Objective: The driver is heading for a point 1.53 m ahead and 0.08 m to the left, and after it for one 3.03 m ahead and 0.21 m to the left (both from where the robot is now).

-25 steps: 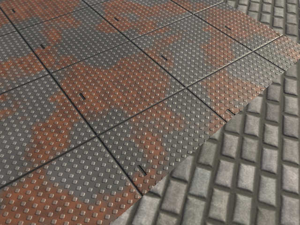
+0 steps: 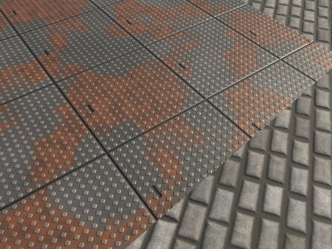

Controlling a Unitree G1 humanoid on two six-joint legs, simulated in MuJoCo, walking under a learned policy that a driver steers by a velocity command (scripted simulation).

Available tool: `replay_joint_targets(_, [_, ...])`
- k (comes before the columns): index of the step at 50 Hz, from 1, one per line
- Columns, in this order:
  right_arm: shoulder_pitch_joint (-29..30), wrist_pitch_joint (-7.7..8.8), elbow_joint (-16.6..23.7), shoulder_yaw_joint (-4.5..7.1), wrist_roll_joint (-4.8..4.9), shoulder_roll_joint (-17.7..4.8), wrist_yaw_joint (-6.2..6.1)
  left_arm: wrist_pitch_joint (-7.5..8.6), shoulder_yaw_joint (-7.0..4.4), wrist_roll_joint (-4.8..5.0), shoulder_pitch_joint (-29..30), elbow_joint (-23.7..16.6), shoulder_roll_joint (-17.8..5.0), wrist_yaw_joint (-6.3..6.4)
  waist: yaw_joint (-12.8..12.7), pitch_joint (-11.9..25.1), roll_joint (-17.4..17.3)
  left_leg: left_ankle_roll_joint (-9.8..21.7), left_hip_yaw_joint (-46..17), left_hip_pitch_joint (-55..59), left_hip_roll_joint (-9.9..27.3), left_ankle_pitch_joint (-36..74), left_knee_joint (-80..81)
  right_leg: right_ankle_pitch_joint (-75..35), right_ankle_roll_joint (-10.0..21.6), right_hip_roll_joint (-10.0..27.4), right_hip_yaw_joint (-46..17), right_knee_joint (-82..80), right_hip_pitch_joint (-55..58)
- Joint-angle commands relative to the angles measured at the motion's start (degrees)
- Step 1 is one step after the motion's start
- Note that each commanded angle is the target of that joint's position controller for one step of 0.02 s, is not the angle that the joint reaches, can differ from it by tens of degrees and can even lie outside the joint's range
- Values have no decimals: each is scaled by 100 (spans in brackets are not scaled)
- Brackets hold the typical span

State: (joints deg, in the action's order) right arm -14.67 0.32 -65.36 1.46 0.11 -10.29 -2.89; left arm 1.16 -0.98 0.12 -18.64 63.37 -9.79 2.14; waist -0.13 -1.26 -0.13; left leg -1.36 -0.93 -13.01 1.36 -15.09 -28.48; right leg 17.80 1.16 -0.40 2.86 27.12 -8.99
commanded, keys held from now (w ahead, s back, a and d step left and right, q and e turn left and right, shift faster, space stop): no key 0.22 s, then w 0.78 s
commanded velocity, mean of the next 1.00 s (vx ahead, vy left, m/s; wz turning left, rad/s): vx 0.29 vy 0.00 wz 0.00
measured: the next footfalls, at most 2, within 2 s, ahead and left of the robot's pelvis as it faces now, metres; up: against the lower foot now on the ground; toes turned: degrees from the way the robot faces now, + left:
left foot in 0.52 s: +0.11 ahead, +0.15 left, +0.00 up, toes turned +3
right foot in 1.00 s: +0.50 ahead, -0.07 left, +0.00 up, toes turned -3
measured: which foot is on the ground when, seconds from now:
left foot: down 0.00-0.32, up 0.34-0.50, down 0.52-1.00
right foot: down 0.00-0.52, up 0.54-0.98, down 1.00-1.00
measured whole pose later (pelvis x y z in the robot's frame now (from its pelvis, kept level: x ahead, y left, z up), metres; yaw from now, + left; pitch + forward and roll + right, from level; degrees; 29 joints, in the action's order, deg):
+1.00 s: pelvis +0.30 +0.03 -0.02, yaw +0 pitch +2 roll +0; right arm -29.6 4.0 -62.6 2.7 0.3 -11.9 -1.2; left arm 6.1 -2.4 1.8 3.9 48.8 -11.9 -2.8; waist 3.8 -2.3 0.6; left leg 0.2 3.1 11.1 0.5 -27.5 -16.4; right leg 1.9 6.7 0.3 3.9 30.1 -31.2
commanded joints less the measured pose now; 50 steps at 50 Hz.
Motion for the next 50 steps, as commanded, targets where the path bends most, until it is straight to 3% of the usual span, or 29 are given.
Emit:
replay_joint_targets(1, [-288,61,90,74,35,-552,18,32,-74,22,-494,-62,-501,-2,-34,-85,-54,233,-36,192,53,1626,290,-1503,69,197,-180,-416,-188])
replay_joint_targets(11, [-261,-25,139,93,36,-509,3,-50,-75,16,-488,-76,-464,14,-13,-107,0,247,-35,293,39,1681,319,-1586,30,226,-180,-405,-161])
replay_joint_targets(12, [-347,-36,93,88,37,-460,-1,-58,-76,21,-597,-16,-434,23,-18,29,15,258,65,340,-49,1129,280,-1013,56,168,-121,-417,-92])
replay_joint_targets(14, [-344,-44,96,121,97,-455,-1,-78,-143,96,-614,-16,-570,48,-38,-232,230,361,361,-122,-345,-1013,-95,1192,324,212,-312,-505,-307])
replay_joint_targets(15, [-213,-8,187,125,102,-441,5,-57,-180,129,-642,-53,-682,62,-90,-571,399,416,380,-629,-361,-1686,-305,2222,527,494,-740,-750,-467])
replay_joint_targets(17, [205,193,461,83,136,-254,76,71,-300,190,-1031,-30,-1041,51,-288,-1009,997,458,559,-1608,-306,-1404,-1336,3272,1115,1562,-2228,-1569,-260])
replay_joint_targets(18, [444,304,595,65,152,-212,131,146,-355,177,-1020,-52,-1172,41,-321,-1251,1085,529,371,-1888,-62,-1170,-1848,3141,1386,2051,-2890,-1843,-383])
replay_joint_targets(19, [595,393,700,90,173,-291,183,226,-350,109,-947,-106,-1115,28,-299,-1323,980,598,171,-2248,123,-1357,-2232,2645,1474,2239,-3098,-1894,-252])
replay_joint_targets(20, [620,458,768,113,202,-358,226,288,-347,83,-841,-165,-1069,2,-244,-1266,916,660,39,-2479,283,-1595,-2319,2118,1417,2258,-2985,-1823,-11])
replay_joint_targets(22, [430,547,767,158,247,-448,291,312,-353,181,-483,-314,-1054,-41,-16,-993,718,739,139,-1830,346,-1423,-1305,1347,1033,1883,-2130,-1589,-6])
replay_joint_targets(24, [-574,546,284,267,206,-423,318,235,-354,218,-183,-412,-1078,-84,430,-559,532,575,854,497,-308,15,-282,805,710,1143,-1069,-970,-1131])
replay_joint_targets(25, [-1220,504,57,363,163,-517,315,240,-338,190,-98,-470,-1075,-87,694,-329,369,528,813,1346,-423,222,-241,65,571,865,-709,-282,-1559])
replay_joint_targets(26, [-2022,494,-59,502,125,-925,271,280,-250,135,136,-600,-792,-108,1029,-75,-802,866,-784,1990,599,-422,586,-427,199,336,-11,1761,-2196])
replay_joint_targets(27, [-2569,558,-39,551,106,-1464,320,397,-130,144,59,-822,-276,-93,984,340,-2071,1742,-3761,2561,1982,-1037,1856,1246,31,-340,-108,3615,-3293])
replay_joint_targets(28, [-2025,648,53,406,27,-1126,329,490,-168,295,124,-871,-417,-114,652,54,-1313,1924,-4306,2158,2278,-1786,2008,1268,183,17,-812,4666,-3786])
replay_joint_targets(29, [-1406,707,251,308,57,-830,342,559,-186,349,306,-944,-571,-160,448,-404,-759,1710,-3564,1812,2113,-1699,1914,684,367,331,-876,4924,-4129])
replay_joint_targets(30, [-966,719,394,230,50,-691,378,596,-222,305,323,-908,-661,-170,280,-498,-420,1475,-2708,1552,1799,-1093,1933,75,443,570,-789,4741,-4036])
replay_joint_targets(32, [-762,665,483,137,8,-509,410,578,-350,174,303,-846,-860,-181,99,-484,-367,1120,-1456,1210,1274,368,1995,-570,426,811,-633,4021,-3502])
replay_joint_targets(33, [-943,628,439,113,-6,-467,385,535,-364,173,282,-820,-801,-213,93,-431,-450,1060,-1100,1192,1136,922,1999,-703,376,819,-519,3808,-3340])
replay_joint_targets(36, [-1337,580,382,126,-31,-696,266,419,-325,133,801,-1006,-545,-253,138,-485,-325,1163,-682,1214,1093,1947,2079,-1050,154,796,-302,3164,-3556])
replay_joint_targets(39, [-1314,536,500,135,-46,-825,179,422,-241,120,1768,-1373,-439,-286,293,-661,-314,1144,-374,964,978,1977,2259,-1691,44,649,-151,1791,-3415])
replay_joint_targets(42, [-1575,532,478,174,6,-907,150,440,-194,154,2371,-1567,-474,-369,431,-779,-394,1154,-203,1006,1019,1841,2396,-2076,75,447,34,967,-3065])
replay_joint_targets(45, [-1683,504,423,218,68,-910,141,488,-180,178,2713,-1752,-557,-466,375,-855,-405,1108,-109,1567,1237,2257,2199,-2007,280,390,-28,490,-3046])
replay_joint_targets(47, [-1541,466,470,271,49,-1030,138,531,-252,176,2511,-1767,-748,-510,121,-547,-532,997,-11,1960,1330,3620,1686,-1711,465,201,51,340,-2537])
replay_joint_targets(48, [-1463,434,500,305,28,-1122,137,535,-335,174,2150,-1693,-920,-500,-105,-198,-694,934,32,2106,1337,4729,1193,-1511,564,9,163,409,-1974])
replay_joint_targets(49, [-1336,383,534,315,5,-1150,145,528,-461,182,1329,-1469,-1151,-472,-545,317,-800,827,180,2006,1198,5581,225,-1427,710,-209,292,415,-937])
replay_joint_targets(50, [-1198,367,623,278,-14,-1098,164,495,-594,178,285,-1164,-1417,-422,-1023,913,-782,641,283,1147,968,5222,-1101,-1528,919,11,20,476,662])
